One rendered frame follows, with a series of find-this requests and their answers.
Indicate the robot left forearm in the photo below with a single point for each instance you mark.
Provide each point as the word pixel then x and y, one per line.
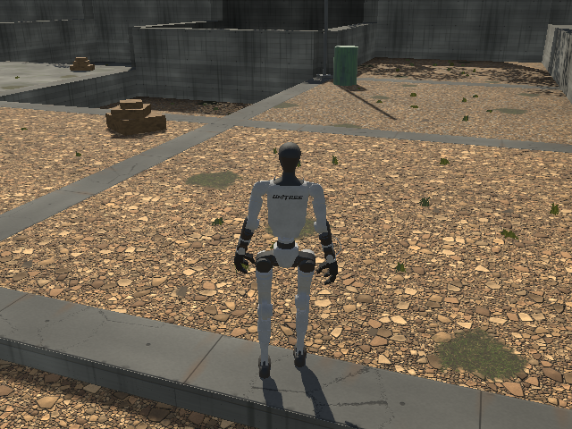
pixel 244 239

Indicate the left robot upper arm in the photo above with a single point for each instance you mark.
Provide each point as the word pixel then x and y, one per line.
pixel 255 203

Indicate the right robot hand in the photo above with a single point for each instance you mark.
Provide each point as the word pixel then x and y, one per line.
pixel 333 271

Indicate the left robot hand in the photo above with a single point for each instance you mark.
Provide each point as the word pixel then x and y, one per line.
pixel 238 260

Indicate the robot left foot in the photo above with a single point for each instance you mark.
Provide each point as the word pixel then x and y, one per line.
pixel 264 371

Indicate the right robot upper arm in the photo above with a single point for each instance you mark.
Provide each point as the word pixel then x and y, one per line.
pixel 316 191

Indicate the robot right thigh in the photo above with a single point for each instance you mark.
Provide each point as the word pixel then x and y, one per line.
pixel 306 268

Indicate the robot right forearm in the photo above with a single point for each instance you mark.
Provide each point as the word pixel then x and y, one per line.
pixel 327 245

